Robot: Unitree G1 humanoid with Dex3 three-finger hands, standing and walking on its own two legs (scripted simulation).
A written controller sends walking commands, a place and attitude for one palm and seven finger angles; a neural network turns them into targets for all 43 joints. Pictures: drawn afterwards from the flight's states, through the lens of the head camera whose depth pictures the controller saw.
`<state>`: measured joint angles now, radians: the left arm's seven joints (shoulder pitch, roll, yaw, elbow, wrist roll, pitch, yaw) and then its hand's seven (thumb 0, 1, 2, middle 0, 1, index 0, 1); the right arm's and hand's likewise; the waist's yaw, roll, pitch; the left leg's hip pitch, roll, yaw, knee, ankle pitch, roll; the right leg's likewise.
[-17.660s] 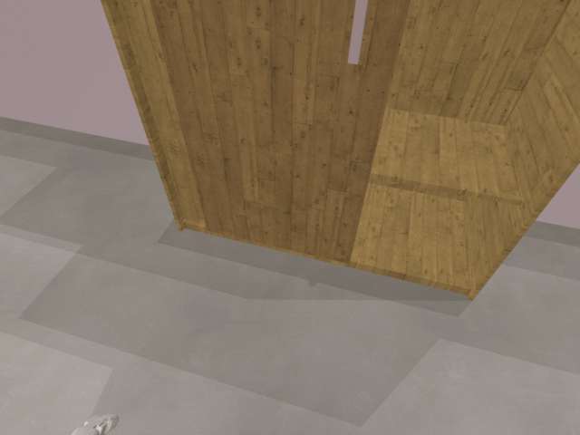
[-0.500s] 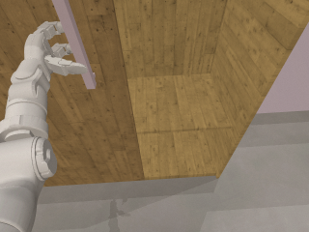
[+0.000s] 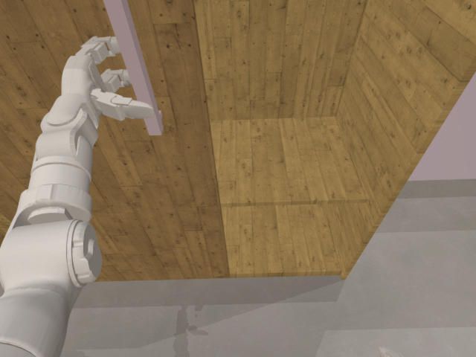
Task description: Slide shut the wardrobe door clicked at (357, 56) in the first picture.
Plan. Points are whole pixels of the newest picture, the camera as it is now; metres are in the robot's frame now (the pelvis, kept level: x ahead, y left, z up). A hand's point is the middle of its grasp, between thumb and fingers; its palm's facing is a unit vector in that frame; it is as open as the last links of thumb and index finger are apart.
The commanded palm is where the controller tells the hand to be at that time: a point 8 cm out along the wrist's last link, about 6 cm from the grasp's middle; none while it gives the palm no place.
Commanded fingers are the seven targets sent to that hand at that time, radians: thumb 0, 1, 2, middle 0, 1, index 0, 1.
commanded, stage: slide the fingers in behind the handle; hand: left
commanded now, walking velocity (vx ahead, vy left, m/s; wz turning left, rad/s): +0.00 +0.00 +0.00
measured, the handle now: (139, 62) +0.53 +0.16 +0.25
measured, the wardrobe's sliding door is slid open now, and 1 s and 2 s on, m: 0.49 0.48 0.48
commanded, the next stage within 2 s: grip the handle and tug to test in 1.28 s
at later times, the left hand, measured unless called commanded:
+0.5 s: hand (138, 81) +0.47 +0.15 +0.24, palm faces +0.02 -1.00 -0.01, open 14.0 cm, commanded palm +0.45 +0.20 +0.24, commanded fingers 0.00 -0.50 0.30 -0.30 -1.20 -0.30 -1.20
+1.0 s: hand (148, 80) +0.47 +0.13 +0.25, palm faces +0.05 -1.00 -0.01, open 14.1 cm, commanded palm +0.45 +0.18 +0.24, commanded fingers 0.00 -0.50 0.30 -0.30 -1.20 -0.30 -1.20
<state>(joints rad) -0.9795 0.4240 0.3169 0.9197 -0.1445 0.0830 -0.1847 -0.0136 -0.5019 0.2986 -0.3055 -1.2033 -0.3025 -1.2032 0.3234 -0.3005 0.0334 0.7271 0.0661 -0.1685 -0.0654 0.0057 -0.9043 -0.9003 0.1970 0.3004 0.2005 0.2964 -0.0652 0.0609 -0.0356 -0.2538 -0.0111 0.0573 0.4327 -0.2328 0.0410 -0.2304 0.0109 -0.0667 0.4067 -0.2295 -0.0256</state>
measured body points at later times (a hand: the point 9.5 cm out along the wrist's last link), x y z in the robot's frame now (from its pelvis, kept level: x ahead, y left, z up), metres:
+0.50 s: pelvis +0.00 +0.00 +0.00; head +0.01 -0.02 +0.45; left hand +0.47 +0.20 +0.25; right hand +0.07 -0.26 -0.12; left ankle -0.01 +0.09 -0.74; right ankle -0.01 -0.10 -0.74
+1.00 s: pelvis +0.00 -0.01 +0.00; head +0.01 -0.03 +0.45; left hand +0.46 +0.19 +0.25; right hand +0.08 -0.27 -0.12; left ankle -0.01 +0.09 -0.74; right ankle -0.01 -0.10 -0.74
